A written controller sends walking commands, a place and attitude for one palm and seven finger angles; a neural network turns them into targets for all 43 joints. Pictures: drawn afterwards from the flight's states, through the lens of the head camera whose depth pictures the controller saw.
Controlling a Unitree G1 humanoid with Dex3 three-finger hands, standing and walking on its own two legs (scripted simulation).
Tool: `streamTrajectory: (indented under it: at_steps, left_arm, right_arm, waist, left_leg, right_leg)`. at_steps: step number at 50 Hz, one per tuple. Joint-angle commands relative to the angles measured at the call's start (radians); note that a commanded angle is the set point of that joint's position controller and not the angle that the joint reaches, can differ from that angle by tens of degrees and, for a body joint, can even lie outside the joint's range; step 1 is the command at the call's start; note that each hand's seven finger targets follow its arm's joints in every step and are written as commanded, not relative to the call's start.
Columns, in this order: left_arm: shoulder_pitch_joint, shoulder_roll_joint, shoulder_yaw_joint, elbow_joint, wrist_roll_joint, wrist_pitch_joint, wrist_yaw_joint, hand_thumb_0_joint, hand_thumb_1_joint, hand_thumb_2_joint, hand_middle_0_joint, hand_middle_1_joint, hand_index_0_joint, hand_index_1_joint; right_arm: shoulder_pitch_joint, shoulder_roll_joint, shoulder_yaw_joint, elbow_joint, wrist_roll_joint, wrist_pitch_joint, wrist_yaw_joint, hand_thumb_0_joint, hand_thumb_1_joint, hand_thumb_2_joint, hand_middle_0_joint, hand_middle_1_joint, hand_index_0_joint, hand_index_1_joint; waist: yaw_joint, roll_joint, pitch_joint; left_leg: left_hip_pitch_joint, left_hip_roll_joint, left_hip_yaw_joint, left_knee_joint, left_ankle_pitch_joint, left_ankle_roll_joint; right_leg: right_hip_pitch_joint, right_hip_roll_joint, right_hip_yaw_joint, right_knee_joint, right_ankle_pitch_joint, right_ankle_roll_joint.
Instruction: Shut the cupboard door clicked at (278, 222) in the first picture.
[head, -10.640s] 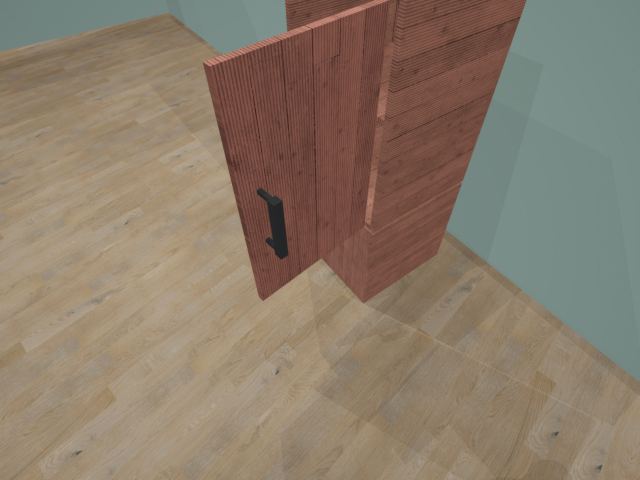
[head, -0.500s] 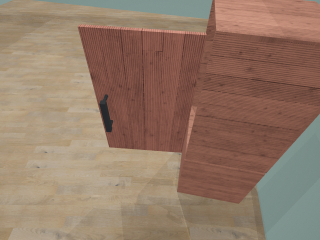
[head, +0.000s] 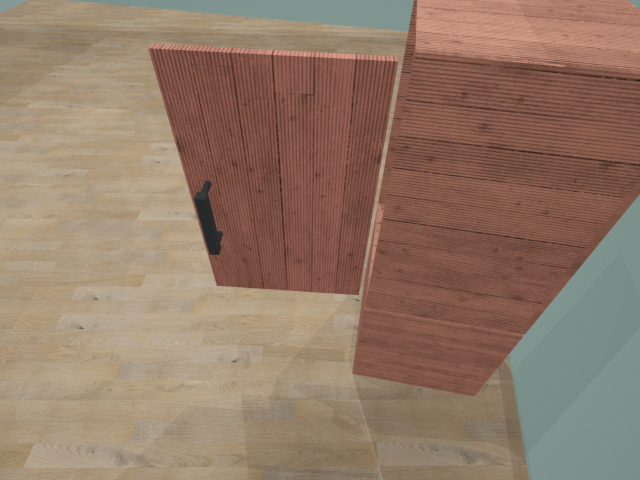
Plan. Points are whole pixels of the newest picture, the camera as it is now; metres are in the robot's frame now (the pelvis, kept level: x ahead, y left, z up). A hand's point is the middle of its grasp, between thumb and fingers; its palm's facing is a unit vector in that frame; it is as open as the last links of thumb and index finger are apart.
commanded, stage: come to a stop and stand still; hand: left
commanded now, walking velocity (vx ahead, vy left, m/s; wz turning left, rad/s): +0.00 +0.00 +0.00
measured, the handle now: (211, 218) +0.60 +0.26 -0.08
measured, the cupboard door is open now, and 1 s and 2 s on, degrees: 97 97 97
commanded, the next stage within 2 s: look again from close up in 0.02 s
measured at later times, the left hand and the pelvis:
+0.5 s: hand out of the picture +0.02 +0.19 -0.17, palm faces -0.01 -0.97 -0.23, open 7.4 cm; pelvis +0.02 -0.01 +0.00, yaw +0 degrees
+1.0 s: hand out of the picture +0.07 +0.19 -0.18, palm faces +0.02 -0.98 -0.19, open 7.4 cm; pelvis +0.08 +0.01 +0.00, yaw +0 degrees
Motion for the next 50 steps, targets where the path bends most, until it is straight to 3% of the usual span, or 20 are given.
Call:
streamTrajectory:
  at_steps: [1, 3, 7, 12, 17, 18, 22, 33, 35, 39, 42, 45, 48, 50]
  left_arm:
    - [0.048, 0.134, 0.031, -0.026, 0.003, -0.018, 0.014, 0.0, 0.9, 0.9, -0.2, -0.3, -0.2, -0.3]
    - [0.047, 0.133, 0.031, -0.025, 0.003, -0.019, 0.014, 0.0, 0.9, 0.9, -0.2, -0.3, -0.2, -0.3]
    - [0.021, 0.134, 0.03, -0.032, 0.0, -0.026, 0.011, 0.0, 0.9, 0.9, -0.2, -0.3, -0.2, -0.3]
    - [0.012, 0.138, 0.035, -0.036, 0.005, -0.018, 0.013, 0.0, 0.9, 0.9, -0.2, -0.3, -0.2, -0.3]
    - [-0.008, 0.139, 0.028, -0.039, -0.001, -0.032, 0.012, 0.0, 0.9, 0.9, -0.2, -0.3, -0.2, -0.3]
    - [-0.008, 0.142, 0.029, -0.042, -0.002, -0.033, 0.013, 0.0, 0.9, 0.9, -0.2, -0.3, -0.2, -0.3]
    - [-0.017, 0.145, 0.027, -0.035, 0.001, -0.028, 0.013, 0.0, 0.9, 0.9, -0.2, -0.3, -0.2, -0.3]
    - [-0.047, 0.158, 0.022, -0.038, -0.004, -0.035, 0.015, 0.0, 0.9, 0.9, -0.2, -0.3, -0.2, -0.3]
    - [-0.054, 0.159, 0.021, -0.035, -0.005, -0.035, 0.015, 0.0, 0.9, 0.9, -0.2, -0.3, -0.2, -0.3]
    - [-0.036, 0.137, 0.021, -0.024, -0.003, -0.028, 0.014, 0.0, 0.9, 0.9, -0.2, -0.3, -0.2, -0.3]
    - [-0.029, 0.153, 0.03, -0.027, -0.002, -0.019, 0.011, 0.0, 0.9, 0.9, -0.2, -0.3, -0.2, -0.3]
    - [-0.025, 0.172, 0.044, -0.041, -0.002, -0.016, 0.011, 0.0, 0.9, 0.9, -0.2, -0.3, -0.2, -0.3]
    - [-0.013, 0.168, 0.055, -0.05, 0.0, -0.015, 0.01, 0.0, 0.9, 0.9, -0.2, -0.3, -0.2, -0.3]
    - [-0.012, 0.145, 0.055, -0.059, 0.002, -0.011, 0.008, 0.0, 0.9, 0.9, -0.2, -0.3, -0.2, -0.3]
  right_arm:
    - [0.004, -0.135, -0.023, -0.042, 0.001, -0.013, -0.006, 0.0, -0.9, -0.9, 0.2, 0.3, 0.2, 0.3]
    - [0.003, -0.129, -0.022, -0.042, 0.003, -0.013, -0.007, 0.0, -0.9, -0.9, 0.2, 0.3, 0.2, 0.3]
    - [-0.008, -0.133, -0.02, -0.039, 0.003, -0.023, -0.008, 0.0, -0.9, -0.9, 0.2, 0.3, 0.2, 0.3]
    - [-0.022, -0.141, -0.023, -0.042, -0.001, -0.014, -0.005, 0.0, -0.9, -0.9, 0.2, 0.3, 0.2, 0.3]
    - [-0.023, -0.137, -0.015, -0.04, 0.003, -0.029, -0.006, 0.0, -0.9, -0.9, 0.2, 0.3, 0.2, 0.3]
    - [-0.02, -0.134, -0.014, -0.038, 0.005, -0.031, -0.005, 0.0, -0.9, -0.9, 0.2, 0.3, 0.2, 0.3]
    - [-0.039, -0.15, -0.013, -0.037, 0.005, -0.027, -0.004, 0.0, -0.9, -0.9, 0.2, 0.3, 0.2, 0.3]
    - [-0.052, -0.149, -0.004, -0.031, 0.009, -0.034, -0.004, 0.0, -0.9, -0.9, 0.2, 0.3, 0.2, 0.3]
    - [-0.06, -0.152, -0.001, -0.029, 0.009, -0.035, -0.005, 0.0, -0.9, -0.9, 0.2, 0.3, 0.2, 0.3]
    - [-0.046, -0.113, 0.011, -0.02, 0.002, -0.022, -0.001, 0.0, -0.9, -0.9, 0.2, 0.3, 0.2, 0.3]
    - [-0.038, -0.094, 0.014, -0.032, -0.003, -0.011, 0.003, 0.0, -0.9, -0.9, 0.2, 0.3, 0.2, 0.3]
    - [-0.02, -0.087, 0.014, -0.045, -0.007, -0.014, 0.005, 0.0, -0.9, -0.9, 0.2, 0.3, 0.2, 0.3]
    - [0.007, -0.091, 0.01, -0.058, -0.006, -0.023, 0.003, 0.0, -0.9, -0.9, 0.2, 0.3, 0.2, 0.3]
    - [0.047, -0.107, 0.01, -0.056, -0.005, -0.031, 0.001, 0.0, -0.9, -0.9, 0.2, 0.3, 0.2, 0.3]
  waist:
    - [0.0, -0.002, 0.103]
    - [0.0, -0.03, 0.099]
    - [-0.001, -0.011, 0.062]
    - [-0.001, -0.001, 0.098]
    - [-0.003, -0.005, 0.033]
    - [-0.002, 0.003, 0.013]
    - [0.002, 0.016, 0.058]
    - [-0.003, -0.025, -0.007]
    - [-0.002, -0.005, -0.011]
    - [0.002, -0.015, 0.015]
    - [0.007, -0.082, 0.084]
    - [0.009, -0.119, 0.108]
    - [0.007, -0.093, 0.106]
    - [-0.002, -0.014, 0.093]
  left_leg:
    - [-0.002, 0.097, -0.162, -0.152, -0.369, -0.023]
    - [0.009, 0.092, -0.154, -0.137, -0.337, -0.023]
    - [0.034, 0.095, -0.152, -0.125, -0.276, -0.023]
    - [0.0, 0.098, -0.178, -0.159, -0.375, -0.025]
    - [0.064, 0.103, -0.152, -0.125, -0.188, -0.022]
    - [0.077, 0.107, -0.161, -0.135, -0.186, -0.02]
    - [0.034, 0.115, -0.181, -0.173, -0.261, -0.022]
    - [0.132, 0.113, -0.133, -0.105, 0.002, -0.02]
    - [0.134, 0.113, -0.133, -0.101, 0.025, -0.021]
    - [0.106, 0.08, -0.104, -0.076, -0.116, -0.032]
    - [0.04, 0.043, -0.065, -0.02, -0.214, -0.044]
    - [-0.009, 0.027, -0.029, 0.054, -0.198, -0.047]
    - [0.001, 0.03, -0.024, 0.06, -0.154, -0.036]
    - [0.069, 0.062, -0.073, 0.002, -0.073, -0.015]
  right_leg:
    - [-0.148, -0.055, 0.092, -0.144, -0.286, -0.055]
    - [-0.148, -0.059, 0.096, -0.148, -0.271, -0.057]
    - [-0.12, -0.061, 0.097, -0.132, -0.205, -0.057]
    - [-0.153, -0.052, 0.096, -0.147, -0.299, -0.052]
    - [-0.086, -0.066, 0.097, -0.13, -0.114, -0.058]
    - [-0.071, -0.063, 0.091, -0.126, -0.101, -0.056]
    - [-0.065, -0.056, 0.077, -0.126, -0.109, -0.049]
    - [-0.009, -0.075, 0.079, -0.129, 0.057, -0.048]
    - [0.002, -0.077, 0.078, -0.126, 0.075, -0.046]
    - [-0.003, -0.097, 0.104, -0.161, -0.083, -0.057]
    - [-0.041, -0.14, 0.162, -0.217, -0.255, -0.085]
    - [-0.021, -0.185, 0.2, -0.22, -0.25, -0.119]
    - [0.001, -0.174, 0.166, -0.14, -0.129, -0.122]
    - [-0.03, -0.118, 0.081, -0.025, -0.086, -0.092]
